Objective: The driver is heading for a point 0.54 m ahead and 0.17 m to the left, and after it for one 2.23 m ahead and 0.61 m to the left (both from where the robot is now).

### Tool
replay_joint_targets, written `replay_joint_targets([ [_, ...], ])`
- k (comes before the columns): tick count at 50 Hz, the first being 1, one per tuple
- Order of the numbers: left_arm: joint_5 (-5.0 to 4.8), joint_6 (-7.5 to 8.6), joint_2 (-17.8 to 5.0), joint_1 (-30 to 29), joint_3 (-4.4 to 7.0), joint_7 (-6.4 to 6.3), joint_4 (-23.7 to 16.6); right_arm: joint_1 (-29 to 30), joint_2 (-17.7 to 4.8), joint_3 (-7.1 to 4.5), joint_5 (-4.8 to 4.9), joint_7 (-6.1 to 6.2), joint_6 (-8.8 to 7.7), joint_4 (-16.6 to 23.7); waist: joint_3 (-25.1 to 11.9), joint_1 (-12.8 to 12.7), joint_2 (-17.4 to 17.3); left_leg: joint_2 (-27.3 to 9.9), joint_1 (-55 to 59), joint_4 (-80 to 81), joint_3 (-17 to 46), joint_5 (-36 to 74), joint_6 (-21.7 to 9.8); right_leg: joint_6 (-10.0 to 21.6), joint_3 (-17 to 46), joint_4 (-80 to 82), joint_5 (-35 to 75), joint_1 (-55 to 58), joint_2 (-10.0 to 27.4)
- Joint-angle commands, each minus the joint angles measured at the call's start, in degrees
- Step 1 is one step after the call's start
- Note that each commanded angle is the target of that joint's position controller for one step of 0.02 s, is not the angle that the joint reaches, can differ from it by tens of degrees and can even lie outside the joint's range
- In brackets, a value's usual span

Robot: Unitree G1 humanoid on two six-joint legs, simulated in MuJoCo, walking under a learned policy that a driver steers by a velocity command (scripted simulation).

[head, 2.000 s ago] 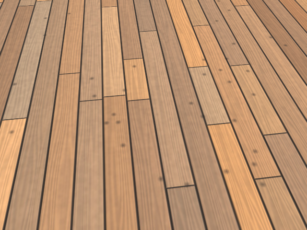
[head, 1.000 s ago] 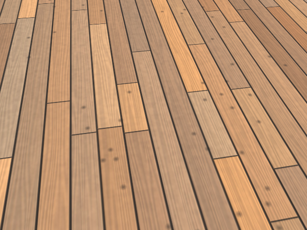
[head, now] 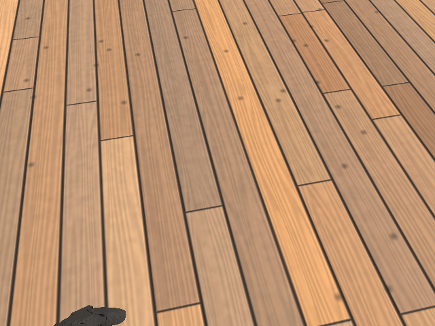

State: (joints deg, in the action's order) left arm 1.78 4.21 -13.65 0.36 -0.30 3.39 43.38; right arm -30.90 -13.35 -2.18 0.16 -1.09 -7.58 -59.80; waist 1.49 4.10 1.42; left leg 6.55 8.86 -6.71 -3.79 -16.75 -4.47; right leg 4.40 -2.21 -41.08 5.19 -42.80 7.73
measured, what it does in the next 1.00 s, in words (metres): walks ahead, turning left: right foot, then left foot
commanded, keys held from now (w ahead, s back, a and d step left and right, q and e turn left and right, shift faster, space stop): w+shift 0.04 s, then q+shift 0.84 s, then e+shift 0.12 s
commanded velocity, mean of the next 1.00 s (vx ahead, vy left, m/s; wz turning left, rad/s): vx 0.27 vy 0.00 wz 0.67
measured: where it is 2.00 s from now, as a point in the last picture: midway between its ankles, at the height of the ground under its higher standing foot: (231, 287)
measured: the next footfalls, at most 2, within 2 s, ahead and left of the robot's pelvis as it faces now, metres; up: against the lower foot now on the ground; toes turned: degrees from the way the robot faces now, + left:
right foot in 0.12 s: +0.35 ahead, -0.11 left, +0.00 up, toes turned -3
left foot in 0.56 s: +0.52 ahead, +0.11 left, +0.00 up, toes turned +23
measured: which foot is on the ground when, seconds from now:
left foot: down 0.00-0.12, up 0.14-0.54, down 0.56-1.00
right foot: up 0.00-0.10, down 0.12-0.56, up 0.58-1.00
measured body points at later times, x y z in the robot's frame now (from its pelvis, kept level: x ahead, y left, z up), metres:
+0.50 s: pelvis +0.36 -0.02 +0.00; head +0.40 +0.01 +0.45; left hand +0.40 +0.29 -0.12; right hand +0.60 -0.23 -0.09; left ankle +0.48 +0.12 -0.70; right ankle +0.32 -0.11 -0.73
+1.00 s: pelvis +0.49 -0.01 +0.00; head +0.51 +0.02 +0.45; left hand +0.44 +0.32 -0.10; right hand +0.83 -0.10 -0.06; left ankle +0.48 +0.10 -0.73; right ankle +0.62 -0.09 -0.72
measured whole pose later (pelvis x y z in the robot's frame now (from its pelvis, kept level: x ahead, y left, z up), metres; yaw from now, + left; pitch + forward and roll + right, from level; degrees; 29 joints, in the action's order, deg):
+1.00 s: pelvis +0.49 -0.01 +0.00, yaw +41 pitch +2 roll -1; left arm 0.3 1.1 -17.4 4.4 4.3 0.0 44.4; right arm -7.5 -18.4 -5.5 -0.2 2.0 3.0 -30.6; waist 2.0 0.0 0.0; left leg 10.5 -21.4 -31.2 15.7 -9.5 -2.4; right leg -2.2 6.0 -36.2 -13.6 -23.0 -2.0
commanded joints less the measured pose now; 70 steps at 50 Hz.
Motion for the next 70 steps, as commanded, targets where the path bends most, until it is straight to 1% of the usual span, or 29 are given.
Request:
replay_joint_targets([
  [1, -0.55, 0.72, -3.4, -5.9, 0.06, -0.05, -4.3, 1.3, -9.2, -1.20, 0.34, 0.43, -1.29, 3.1, 7.0, -2.0, -2.7, -13.9, -10.8, 7.2, 3.0, 45.0, -4.5, 1.8, -5.8, 8.8, 6.7, 13.5, -5.1],
  [3, 0.49, 1.02, -5.2, -2.7, 0.71, -0.98, -3.9, 0.4, -11.1, -1.34, -0.66, 1.16, -0.32, 2.6, 1.9, -4.1, -5.8, -15.2, -2.3, -3.6, 2.8, 67.8, -3.2, 3.1, -6.4, 9.9, -0.5, 18.1, -9.6],
  [5, 1.16, 1.99, -8.4, 16.5, 2.26, -2.58, 1.5, 2.8, -13.1, -1.70, -1.16, 2.35, 1.19, 2.5, -7.6, -13.4, -8.2, -14.6, -4.7, -28.3, 4.3, 70.4, -1.4, 4.0, -2.7, 13.8, 0.6, 37.7, -10.4],
  [6, 2.32, 2.37, -11.7, 25.3, 3.36, -3.63, 4.0, 4.0, -11.1, -1.36, -0.62, 2.62, 1.23, 3.8, -12.8, -16.3, -7.8, -11.9, -14.3, -43.7, 4.6, 54.0, -0.8, 4.4, 2.8, 11.5, 7.7, 51.2, -2.9],
  [7, 4.02, 2.59, -17.3, 27.5, 4.56, -3.53, 4.5, -5.0, 0.5, 0.68, 0.50, 2.49, 1.37, 5.0, -23.4, -9.2, 11.0, -2.9, -33.0, -69.7, 3.3, -14.0, 0.2, 9.6, 21.0, 1.8, 44.0, 71.3, 19.7],
  [8, 1.70, 1.71, -15.8, 27.2, 5.23, -2.56, 2.7, -5.8, -5.5, -0.52, 3.74, 3.72, 1.89, 5.4, -36.2, -10.8, 7.8, -1.1, -41.5, -83.1, 9.5, -17.8, 0.2, 15.2, 34.3, 5.8, 43.1, 77.3, 23.8],
  [9, -1.51, 2.01, -10.6, 20.4, 3.93, -2.45, -0.4, 4.1, -9.0, -1.29, 2.32, 2.55, 1.78, 7.4, -31.8, -13.0, 5.3, -5.5, -44.8, -80.0, 14.0, -16.0, 2.1, 13.7, 26.0, 10.8, 32.5, 71.7, 17.3],
  [11, -1.89, 2.61, -6.8, 11.9, 3.15, -3.18, 0.8, 12.4, -8.6, -2.37, 3.22, 2.61, 3.43, 10.5, -11.1, -8.3, 0.3, -10.0, -47.1, -74.3, 9.0, -9.4, 5.0, 10.0, 13.6, 18.0, 26.0, 49.4, 13.4],
  [13, -0.69, 3.04, -5.4, 8.3, 3.13, -3.30, 1.4, 8.1, -4.3, -2.64, 2.63, 2.43, 5.97, 10.9, -6.0, -2.7, 1.9, -12.7, -39.2, -70.4, 8.0, -5.8, 5.5, 7.6, 5.3, 22.9, 23.4, 35.6, 10.7],
  [16, -1.04, 2.87, -6.0, 1.4, 3.68, -3.73, 1.2, 10.2, -2.1, -2.50, 2.25, 2.54, 7.97, 14.2, -0.2, 0.3, 3.8, -13.8, -38.0, -58.5, 5.2, -1.7, 5.8, 6.8, -4.5, 27.7, 21.5, 24.5, 8.4],
  [23, -3.57, -0.79, -11.1, 1.1, 5.44, -6.05, 0.3, 17.7, -6.4, -3.46, 0.76, -1.52, 8.23, 19.7, -4.5, -1.9, 2.3, -10.5, -34.6, -34.2, -1.7, 17.4, 2.3, 4.9, -12.9, 20.1, 20.6, 37.2, 8.1],
  [27, -4.98, -3.48, -11.7, -0.1, 6.13, -5.88, -1.1, 9.0, -12.0, -6.54, 1.24, -1.25, 8.11, 20.0, -7.2, 3.5, 1.5, -4.4, -23.5, -26.2, -5.0, 12.1, -3.8, -0.3, -14.1, -1.6, 26.6, 38.0, 7.7],
  [28, -4.35, -3.61, -10.6, 1.6, 5.88, -5.33, -1.3, 5.6, -15.9, -8.02, 0.95, -0.01, 7.61, 19.7, -6.5, 4.9, -5.9, -6.5, -15.3, -20.0, 3.1, 33.0, -6.6, -3.9, -13.1, -15.1, 7.1, 29.4, 3.2],
  [29, -0.77, -3.37, -5.1, 4.2, 4.59, -4.52, -3.4, 10.1, -20.4, -8.38, -0.03, 0.52, 7.35, 21.3, -6.8, -3.0, -19.6, -15.8, -7.1, -23.4, 24.0, 61.1, -13.8, -7.5, -10.2, -32.4, -43.3, 12.4, -8.7],
  [30, -1.13, -2.67, -7.9, 6.6, 4.67, -3.93, -4.3, 12.0, -21.0, -7.92, -2.59, -0.49, 6.18, 24.8, -20.3, -3.2, -16.1, -24.9, 0.0, -15.9, 47.2, 44.1, -24.2, -8.6, 5.3, -43.5, -46.6, 4.4, -13.8],
  [31, -2.49, -1.79, -10.4, 4.0, 5.17, -3.60, -4.6, 15.3, -19.4, -7.71, -1.62, -1.16, 5.42, 26.6, -19.8, -2.5, -8.4, -25.3, -0.5, -12.4, 46.1, 31.1, -22.2, -7.0, 10.7, -42.7, -41.9, 1.7, -11.5],
  [33, -1.46, -1.58, -9.9, -0.2, 5.36, -4.37, -4.5, 20.3, -14.3, -6.28, 1.55, -0.11, 5.64, 27.4, -9.8, -4.9, 0.5, -19.8, -12.2, -11.8, 36.6, 20.9, -15.3, -6.2, 11.1, -34.1, -33.7, 1.7, -8.3],
  [39, -1.87, -3.05, -5.9, -1.4, 4.97, -4.42, -4.5, 19.2, -14.8, -7.03, 0.68, 3.58, 8.58, 30.4, -11.1, -5.1, -3.3, -12.1, -19.4, -13.7, 29.6, 24.2, -9.5, -8.3, 9.8, -11.1, -26.5, 11.8, -11.4],
  [44, -2.35, -3.30, -6.8, -2.2, 5.56, -4.54, -4.5, 20.1, -13.8, -6.89, 0.57, 3.92, 10.10, 32.2, -9.4, -3.3, -9.4, -9.9, -21.9, -13.5, 33.1, 8.9, -6.3, -8.5, 10.8, -2.6, -21.8, 14.9, -12.5],
  [50, -0.78, -1.42, -5.8, 3.5, 4.54, -2.41, -3.0, 21.3, -7.0, -2.66, -0.81, 2.65, 9.89, 32.0, -11.3, -3.5, -10.5, -11.3, -23.3, -20.4, 29.4, 15.6, -4.4, -4.8, 6.8, 12.7, -12.7, 29.3, -7.4],
  [51, 0.39, -1.28, -4.9, 3.0, 3.88, -1.83, -3.1, 18.1, -3.8, -1.52, -1.59, 2.34, 9.51, 30.3, -10.3, -2.5, -6.7, -8.5, -23.9, -22.0, 26.2, 7.4, -1.3, -3.3, 11.0, 18.8, -6.9, 32.4, -4.5],
  [52, 1.16, -1.41, -7.6, 0.3, 3.84, -1.84, -4.6, 13.0, -3.7, -1.49, -2.76, 2.31, 9.24, 29.0, -8.0, 2.2, 3.5, -2.6, -24.6, -30.1, 18.9, -7.8, 2.0, -0.2, 20.3, 21.2, -1.4, 30.4, 2.1],
  [53, 1.43, -1.46, -8.4, -2.1, 3.58, -2.17, -4.9, 13.9, -6.7, -2.43, -2.78, 2.29, 8.70, 30.5, -2.5, 4.2, 11.6, -2.0, -22.7, -28.1, 14.7, -8.9, 4.8, 6.6, 28.0, 25.3, -7.4, 20.0, 6.3],
  [55, -1.32, -2.10, -10.5, -0.6, 4.70, -2.48, -5.8, 22.4, -10.5, -3.56, -2.39, 2.81, 7.77, 31.0, -0.2, -0.5, 7.3, -3.4, -20.7, -24.7, 12.2, 0.0, 5.3, 3.6, 26.4, 24.6, -18.5, 18.6, 1.1],
  [57, -2.91, -2.66, -16.7, 3.7, 6.91, -3.04, -6.0, 24.4, -9.4, -3.87, -1.77, 2.99, 7.68, 31.6, -0.4, -2.5, 7.0, -2.2, -24.2, -26.8, 9.6, -0.9, 5.0, 3.8, 29.5, 23.6, -19.9, 22.3, 0.9],
  [62, -3.19, -3.88, -14.6, 10.6, 8.08, -4.11, -6.6, 25.3, -6.3, -3.76, -0.06, 2.79, 6.21, 30.6, -6.1, -5.7, 9.4, -0.3, -35.2, -32.9, 11.1, -13.1, 6.2, 7.9, 37.6, 20.0, -1.1, 38.8, 2.1],
  [67, -4.82, -6.55, -14.1, 6.9, 9.28, -4.87, -8.5, 21.6, -6.2, -4.08, 1.26, 1.96, 5.36, 27.2, -10.3, -3.4, 7.5, -0.2, -25.4, -19.3, 10.9, -4.0, 6.7, 4.6, 36.2, 17.6, 1.7, 38.0, -2.0],
  [69, -5.30, -7.05, -11.5, 5.9, 8.48, -5.11, -9.7, 18.1, -8.9, -5.19, 0.96, 1.97, 5.85, 25.1, -10.2, -2.4, 5.6, -6.8, -10.2, -9.7, 13.2, 8.5, 3.9, 0.1, 31.7, 13.7, -14.8, 24.6, -7.3],
  [70, -4.66, -6.93, -7.8, 9.7, 7.48, -4.94, -10.0, 20.6, -13.7, -5.80, -0.73, 2.28, 6.60, 26.2, -9.3, -5.9, -10.6, -20.2, -4.8, -9.4, 27.1, 17.0, -3.0, -3.3, 20.7, 1.2, -34.0, 11.7, -15.7],
])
